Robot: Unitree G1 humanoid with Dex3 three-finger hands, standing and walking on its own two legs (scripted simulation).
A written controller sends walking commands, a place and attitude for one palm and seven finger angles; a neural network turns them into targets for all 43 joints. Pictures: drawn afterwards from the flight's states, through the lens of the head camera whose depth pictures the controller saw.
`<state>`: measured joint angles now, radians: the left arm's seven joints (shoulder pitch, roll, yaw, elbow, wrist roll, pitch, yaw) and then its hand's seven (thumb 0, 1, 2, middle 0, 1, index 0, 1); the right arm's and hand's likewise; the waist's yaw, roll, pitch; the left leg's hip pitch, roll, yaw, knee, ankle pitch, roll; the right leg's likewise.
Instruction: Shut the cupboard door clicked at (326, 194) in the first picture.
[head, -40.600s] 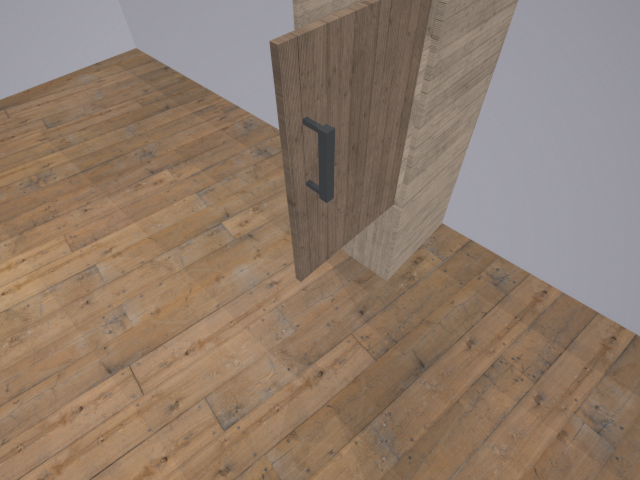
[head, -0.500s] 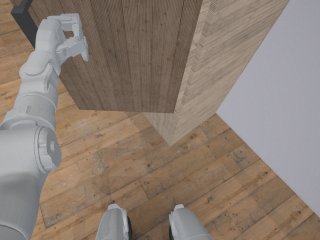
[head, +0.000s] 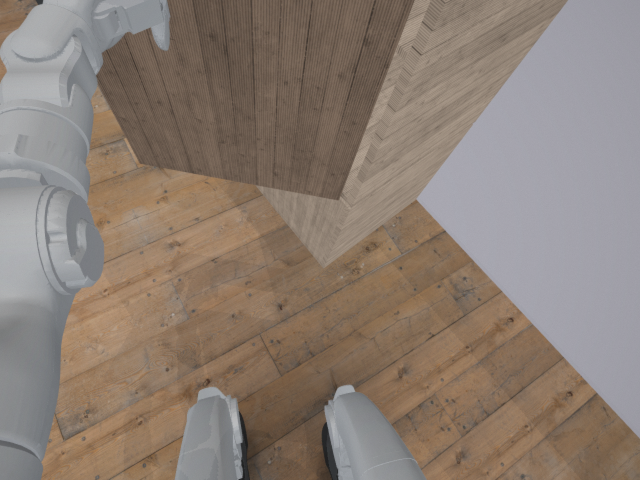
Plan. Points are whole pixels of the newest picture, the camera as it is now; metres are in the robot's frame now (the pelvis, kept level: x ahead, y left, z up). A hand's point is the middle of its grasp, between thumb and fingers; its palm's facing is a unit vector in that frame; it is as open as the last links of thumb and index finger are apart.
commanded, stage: push the door shut along its arc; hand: left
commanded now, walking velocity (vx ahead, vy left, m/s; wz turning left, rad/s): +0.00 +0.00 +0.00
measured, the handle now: out of the picture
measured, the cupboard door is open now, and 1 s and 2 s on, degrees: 43 34 34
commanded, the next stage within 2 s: pull the fist back off the door in 0.14 s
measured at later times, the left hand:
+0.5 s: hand out of the picture +0.63 +0.06 +0.15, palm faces +0.16 -0.99 -0.05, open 3.2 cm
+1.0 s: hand (212, 36) +0.55 +0.05 +0.14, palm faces +0.11 -0.99 -0.01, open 3.1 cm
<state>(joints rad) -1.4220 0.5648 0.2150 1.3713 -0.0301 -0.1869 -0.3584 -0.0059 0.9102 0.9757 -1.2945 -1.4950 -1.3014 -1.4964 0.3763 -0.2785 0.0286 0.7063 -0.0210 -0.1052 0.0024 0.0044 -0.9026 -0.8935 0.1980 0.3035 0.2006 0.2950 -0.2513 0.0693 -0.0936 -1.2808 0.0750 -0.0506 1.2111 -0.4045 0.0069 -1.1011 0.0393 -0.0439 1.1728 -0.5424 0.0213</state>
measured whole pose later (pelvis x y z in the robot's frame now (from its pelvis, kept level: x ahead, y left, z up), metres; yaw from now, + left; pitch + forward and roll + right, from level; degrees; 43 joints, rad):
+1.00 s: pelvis +0.05 -0.03 +0.05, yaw +2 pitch +20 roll -1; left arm -0.92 0.15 0.24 1.04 0.00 -0.35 0.19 0.02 0.90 0.90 -1.29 -1.49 -1.30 -1.50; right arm 0.42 -0.27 -0.06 0.66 -0.05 0.01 0.10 0.01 -0.91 -0.89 0.19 0.30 0.20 0.29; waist -0.15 0.06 -0.13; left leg -0.92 0.07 -0.01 0.96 -0.39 -0.03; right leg -0.79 0.03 -0.01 0.97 -0.53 -0.01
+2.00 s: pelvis +0.04 -0.01 +0.11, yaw +2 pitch -1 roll +0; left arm 0.01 0.26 0.04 0.02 -0.08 -0.04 0.04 0.02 0.89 0.90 -1.03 -1.20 -1.04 -1.20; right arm 0.11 -0.22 0.04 0.56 0.05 0.04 -0.07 0.01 -0.90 -0.89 0.19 0.30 0.20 0.29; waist 0.03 0.06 -0.01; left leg -0.28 0.02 0.03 0.50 -0.20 0.00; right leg -0.15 -0.02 0.01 0.50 -0.33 0.02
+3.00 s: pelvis +0.06 -0.02 +0.11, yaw +3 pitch -2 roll +0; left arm 0.47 0.35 0.36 -0.37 -0.08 -0.07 0.09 0.02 0.89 0.90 -0.21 -0.30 -0.21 -0.30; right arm 0.17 -0.23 0.02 0.61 0.02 -0.05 -0.08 0.01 -0.90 -0.89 0.20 0.30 0.20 0.30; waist 0.06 0.08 -0.01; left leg -0.20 0.03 0.02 0.45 -0.22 -0.01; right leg -0.04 -0.01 0.00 0.39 -0.32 0.01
